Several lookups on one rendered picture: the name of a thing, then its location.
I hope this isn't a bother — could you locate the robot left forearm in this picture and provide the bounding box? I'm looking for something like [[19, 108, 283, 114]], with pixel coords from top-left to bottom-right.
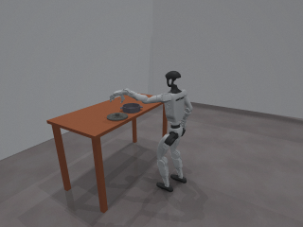
[[121, 88, 148, 101]]

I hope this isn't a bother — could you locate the right robot upper arm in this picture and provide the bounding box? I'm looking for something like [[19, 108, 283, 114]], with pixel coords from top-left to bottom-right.
[[181, 89, 193, 113]]

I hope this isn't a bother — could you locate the robot right forearm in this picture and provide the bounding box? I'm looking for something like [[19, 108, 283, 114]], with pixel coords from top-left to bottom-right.
[[181, 111, 192, 124]]

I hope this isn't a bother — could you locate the humanoid robot head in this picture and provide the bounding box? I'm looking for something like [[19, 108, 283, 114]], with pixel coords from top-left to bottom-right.
[[165, 71, 182, 94]]

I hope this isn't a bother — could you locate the robot left hand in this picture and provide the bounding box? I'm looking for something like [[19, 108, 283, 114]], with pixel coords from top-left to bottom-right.
[[110, 90, 125, 103]]

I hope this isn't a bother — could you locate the robot right hand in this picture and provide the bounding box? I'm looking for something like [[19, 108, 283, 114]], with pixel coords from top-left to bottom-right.
[[179, 122, 187, 130]]

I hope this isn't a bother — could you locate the left robot upper arm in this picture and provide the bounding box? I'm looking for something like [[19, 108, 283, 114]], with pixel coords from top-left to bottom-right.
[[141, 93, 171, 104]]

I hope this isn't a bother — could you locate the pot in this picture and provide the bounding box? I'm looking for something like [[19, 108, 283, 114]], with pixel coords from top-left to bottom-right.
[[120, 103, 143, 114]]

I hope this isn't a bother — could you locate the right robot shin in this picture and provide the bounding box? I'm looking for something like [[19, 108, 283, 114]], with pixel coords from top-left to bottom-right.
[[170, 150, 184, 179]]

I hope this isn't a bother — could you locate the lid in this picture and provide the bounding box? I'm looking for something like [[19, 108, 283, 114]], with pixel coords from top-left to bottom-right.
[[107, 113, 128, 121]]

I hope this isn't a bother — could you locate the table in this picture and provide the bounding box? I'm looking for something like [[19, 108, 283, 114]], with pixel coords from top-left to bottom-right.
[[46, 94, 168, 213]]

